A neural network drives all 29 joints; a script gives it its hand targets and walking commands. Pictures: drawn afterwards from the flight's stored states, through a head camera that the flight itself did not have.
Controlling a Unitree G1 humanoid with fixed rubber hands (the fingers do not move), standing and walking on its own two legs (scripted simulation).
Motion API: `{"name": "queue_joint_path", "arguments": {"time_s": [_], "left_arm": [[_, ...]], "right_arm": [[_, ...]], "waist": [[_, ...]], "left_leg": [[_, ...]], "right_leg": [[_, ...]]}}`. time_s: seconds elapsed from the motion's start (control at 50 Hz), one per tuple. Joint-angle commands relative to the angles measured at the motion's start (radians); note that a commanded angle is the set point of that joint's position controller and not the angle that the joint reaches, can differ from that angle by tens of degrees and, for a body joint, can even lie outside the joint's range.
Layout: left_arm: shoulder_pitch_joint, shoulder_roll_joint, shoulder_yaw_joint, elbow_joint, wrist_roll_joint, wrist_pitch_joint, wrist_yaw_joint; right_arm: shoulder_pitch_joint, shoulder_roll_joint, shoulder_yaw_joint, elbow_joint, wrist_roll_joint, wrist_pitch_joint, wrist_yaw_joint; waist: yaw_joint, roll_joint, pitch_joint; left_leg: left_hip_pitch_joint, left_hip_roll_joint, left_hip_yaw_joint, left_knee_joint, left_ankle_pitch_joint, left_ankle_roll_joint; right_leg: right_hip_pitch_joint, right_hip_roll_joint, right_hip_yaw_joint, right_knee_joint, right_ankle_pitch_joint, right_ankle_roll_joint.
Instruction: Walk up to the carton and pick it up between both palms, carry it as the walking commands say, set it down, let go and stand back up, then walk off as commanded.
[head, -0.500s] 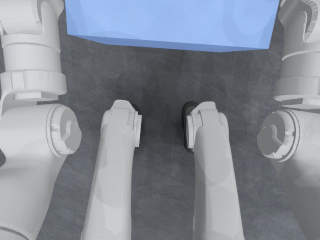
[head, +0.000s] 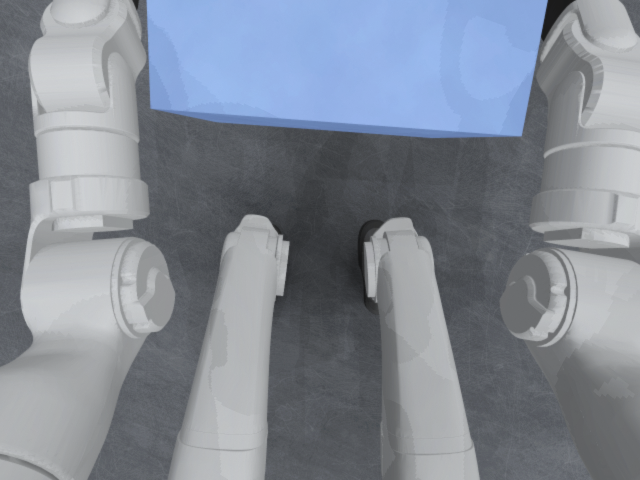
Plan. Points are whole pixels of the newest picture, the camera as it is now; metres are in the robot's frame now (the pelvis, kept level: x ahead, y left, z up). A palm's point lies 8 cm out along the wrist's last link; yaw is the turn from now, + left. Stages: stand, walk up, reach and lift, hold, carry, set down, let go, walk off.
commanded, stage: reach and lift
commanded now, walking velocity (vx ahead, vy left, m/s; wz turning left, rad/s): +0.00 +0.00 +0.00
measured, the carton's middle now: out of the picture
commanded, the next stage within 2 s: none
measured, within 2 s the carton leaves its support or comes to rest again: neither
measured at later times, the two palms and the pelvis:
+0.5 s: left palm out of the picture +0.52 +0.18 +0.00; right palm out of the picture +0.51 -0.20 -0.01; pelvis +0.00 +0.00 +0.06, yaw +0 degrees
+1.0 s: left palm out of the picture +0.49 +0.18 +0.09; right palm out of the picture +0.48 -0.20 +0.08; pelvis +0.04 +0.00 +0.12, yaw +0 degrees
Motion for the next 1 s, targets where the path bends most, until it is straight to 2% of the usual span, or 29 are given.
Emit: {"name": "queue_joint_path", "arguments": {"time_s": [0.0,0.02,0.08,0.1,0.12,0.14,0.16,0.18,0.2,0.22,0.24,0.3,0.32,0.42,0.44,0.46,0.54,0.58,0.64,0.66,0.7,0.72,0.74,0.78,0.8,0.84,0.86,0.9,0.98], "left_arm": [[-0.714,-1.036,-0.638,-0.146,-0.228,-0.028,-0.329],[-0.722,-1.041,-0.618,-0.107,-0.227,-0.023,-0.337],[-0.725,-1.050,-0.649,-0.147,-0.228,-0.038,-0.338],[-0.713,-1.045,-0.647,-0.163,-0.223,-0.041,-0.336],[-0.687,-1.075,-0.657,-0.180,-0.232,-0.037,-0.331],[-0.659,-1.066,-0.650,-0.149,-0.230,-0.035,-0.331],[-0.658,-1.071,-0.646,-0.139,-0.220,-0.036,-0.331],[-0.629,-1.074,-0.627,-0.117,-0.212,-0.037,-0.333],[-0.659,-1.076,-0.649,-0.195,-0.216,-0.045,-0.330],[-0.664,-1.059,-0.672,-0.205,-0.228,-0.048,-0.331],[-0.666,-1.057,-0.658,-0.183,-0.217,-0.044,-0.330],[-0.614,-1.054,-0.652,-0.158,-0.209,-0.045,-0.332],[-0.619,-1.063,-0.661,-0.176,-0.216,-0.049,-0.337],[-0.616,-1.056,-0.680,-0.190,-0.220,-0.051,-0.341],[-0.571,-1.090,-0.655,-0.121,-0.209,-0.038,-0.346],[-0.568,-1.080,-0.660,-0.153,-0.200,-0.049,-0.346],[-0.532,-1.124,-0.680,-0.162,-0.209,-0.044,-0.349],[-0.570,-1.119,-0.715,-0.227,-0.214,-0.047,-0.343],[-0.557,-1.106,-0.704,-0.210,-0.205,-0.057,-0.354],[-0.502,-1.108,-0.689,-0.209,-0.199,-0.055,-0.354],[-0.492,-1.129,-0.712,-0.217,-0.198,-0.057,-0.351],[-0.488,-1.126,-0.698,-0.192,-0.191,-0.059,-0.353],[-0.495,-1.131,-0.703,-0.215,-0.199,-0.064,-0.358],[-0.432,-1.157,-0.707,-0.210,-0.186,-0.062,-0.354],[-0.429,-1.123,-0.682,-0.164,-0.175,-0.063,-0.354],[-0.400,-1.154,-0.677,-0.147,-0.167,-0.065,-0.365],[-0.361,-1.167,-0.658,-0.152,-0.160,-0.060,-0.366],[-0.364,-1.178,-0.680,-0.168,-0.158,-0.068,-0.371],[-0.182,-1.189,-0.529,0.030,-0.052,-0.054,-0.382]], "right_arm": [[-0.689,1.103,0.602,-0.192,0.242,-0.038,0.323],[-0.684,1.086,0.575,-0.159,0.226,-0.035,0.327],[-0.665,1.104,0.595,-0.161,0.228,-0.044,0.334],[-0.700,1.111,0.623,-0.223,0.248,-0.052,0.330],[-0.678,1.087,0.622,-0.236,0.251,-0.050,0.329],[-0.689,1.088,0.640,-0.242,0.254,-0.052,0.328],[-0.656,1.103,0.613,-0.205,0.236,-0.050,0.332],[-0.660,1.094,0.619,-0.211,0.242,-0.052,0.335],[-0.636,1.108,0.624,-0.214,0.238,-0.051,0.336],[-0.637,1.124,0.651,-0.253,0.251,-0.058,0.331],[-0.646,1.112,0.638,-0.248,0.243,-0.052,0.334],[-0.649,1.130,0.664,-0.239,0.257,-0.059,0.329],[-0.602,1.135,0.656,-0.206,0.239,-0.053,0.332],[-0.585,1.151,0.657,-0.209,0.235,-0.054,0.338],[-0.584,1.132,0.651,-0.216,0.222,-0.055,0.339],[-0.581,1.168,0.665,-0.207,0.233,-0.054,0.341],[-0.576,1.159,0.674,-0.266,0.233,-0.058,0.341],[-0.526,1.141,0.653,-0.236,0.228,-0.061,0.346],[-0.476,1.197,0.649,-0.186,0.206,-0.052,0.353],[-0.449,1.213,0.659,-0.191,0.219,-0.052,0.358],[-0.481,1.165,0.661,-0.244,0.218,-0.073,0.360],[-0.466,1.167,0.650,-0.211,0.208,-0.072,0.361],[-0.451,1.192,0.663,-0.230,0.198,-0.067,0.356],[-0.417,1.194,0.662,-0.243,0.190,-0.072,0.363],[-0.433,1.193,0.661,-0.210,0.199,-0.072,0.370],[-0.400,1.240,0.667,-0.211,0.190,-0.067,0.369],[-0.385,1.215,0.650,-0.227,0.175,-0.069,0.372],[-0.327,1.247,0.635,-0.178,0.170,-0.070,0.377],[-0.198,1.259,0.516,-0.060,0.085,-0.067,0.391]], "waist": [[-0.023,0.001,-2.384],[-0.046,0.003,-2.335],[-0.035,0.022,-2.342],[-0.009,0.026,-2.391],[-0.043,0.035,-2.437],[-0.024,0.015,-2.428],[-0.041,-0.005,-2.351],[-0.015,0.009,-2.333],[-0.027,0.011,-2.396],[-0.008,-0.001,-2.409],[-0.026,-0.011,-2.403],[0.007,-0.014,-2.336],[-0.016,-0.015,-2.322],[-0.004,-0.009,-2.319],[-0.024,-0.018,-2.300],[0.009,0.000,-2.295],[-0.024,-0.021,-2.385],[-0.039,0.041,-2.358],[-0.038,0.012,-2.248],[-0.015,-0.002,-2.241],[-0.048,0.031,-2.261],[-0.032,0.046,-2.186],[-0.048,-0.001,-2.255],[-0.051,0.013,-2.223],[-0.016,-0.016,-2.115],[-0.011,-0.031,-2.070],[-0.042,-0.036,-2.052],[-0.027,0.010,-1.989],[-0.026,0.009,-1.565]], "left_leg": [[0.603,-0.056,0.156,-0.218,0.130,0.036],[0.585,-0.054,0.155,-0.233,0.087,0.038],[0.642,-0.049,0.141,-0.248,0.130,0.034],[0.665,-0.053,0.148,-0.258,0.166,0.037],[0.718,-0.055,0.138,-0.264,0.177,0.033],[0.719,-0.055,0.137,-0.267,0.183,0.035],[0.696,-0.054,0.133,-0.275,0.159,0.037],[0.679,-0.050,0.134,-0.296,0.143,0.041],[0.726,-0.057,0.139,-0.291,0.177,0.036],[0.710,-0.055,0.139,-0.296,0.191,0.037],[0.724,-0.057,0.139,-0.312,0.176,0.036],[0.696,-0.058,0.143,-0.337,0.149,0.044],[0.693,-0.056,0.139,-0.343,0.132,0.045],[0.762,-0.051,0.131,-0.391,0.137,0.045],[0.763,-0.050,0.123,-0.401,0.104,0.045],[0.743,-0.052,0.136,-0.409,0.109,0.047],[0.860,-0.054,0.120,-0.431,0.174,0.043],[0.886,-0.051,0.108,-0.457,0.170,0.033],[0.835,-0.047,0.119,-0.493,0.119,0.041],[0.868,-0.050,0.113,-0.511,0.166,0.043],[0.920,-0.043,0.093,-0.518,0.161,0.038],[0.883,-0.043,0.105,-0.528,0.140,0.036],[0.895,-0.048,0.105,-0.528,0.160,0.044],[0.936,-0.044,0.089,-0.562,0.183,0.039],[0.899,-0.034,0.093,-0.579,0.146,0.048],[0.884,-0.040,0.104,-0.594,0.127,0.053],[0.894,-0.046,0.098,-0.613,0.144,0.049],[0.923,-0.033,0.089,-0.642,0.168,0.051],[0.835,-0.027,0.084,-0.718,0.130,0.060]], "right_leg": [[0.656,0.068,-0.150,-0.175,0.109,-0.038],[0.644,0.063,-0.151,-0.192,0.073,-0.039],[0.623,0.067,-0.149,-0.195,0.102,-0.044],[0.664,0.070,-0.150,-0.200,0.140,-0.042],[0.684,0.070,-0.156,-0.208,0.146,-0.041],[0.688,0.069,-0.149,-0.217,0.144,-0.039],[0.656,0.068,-0.146,-0.235,0.121,-0.041],[0.681,0.064,-0.142,-0.239,0.111,-0.043],[0.689,0.069,-0.148,-0.234,0.139,-0.039],[0.742,0.074,-0.139,-0.246,0.164,-0.038],[0.740,0.072,-0.147,-0.257,0.154,-0.031],[0.787,0.063,-0.127,-0.286,0.129,-0.030],[0.780,0.061,-0.133,-0.291,0.110,-0.031],[0.790,0.064,-0.132,-0.332,0.100,-0.032],[0.791,0.060,-0.132,-0.350,0.071,-0.035],[0.816,0.061,-0.126,-0.352,0.082,-0.034],[0.876,0.061,-0.122,-0.387,0.143,-0.035],[0.866,0.062,-0.124,-0.403,0.146,-0.047],[0.887,0.060,-0.112,-0.445,0.106,-0.042],[0.914,0.055,-0.113,-0.459,0.144,-0.037],[0.882,0.054,-0.121,-0.460,0.143,-0.047],[0.870,0.050,-0.116,-0.478,0.119,-0.049],[0.937,0.051,-0.108,-0.491,0.139,-0.040],[0.940,0.053,-0.116,-0.508,0.165,-0.045],[0.895,0.052,-0.115,-0.515,0.119,-0.040],[0.943,0.050,-0.106,-0.546,0.104,-0.038],[0.952,0.049,-0.118,-0.568,0.128,-0.038],[0.947,0.048,-0.104,-0.585,0.148,-0.047],[0.812,0.041,-0.108,-0.660,0.108,-0.052]]}}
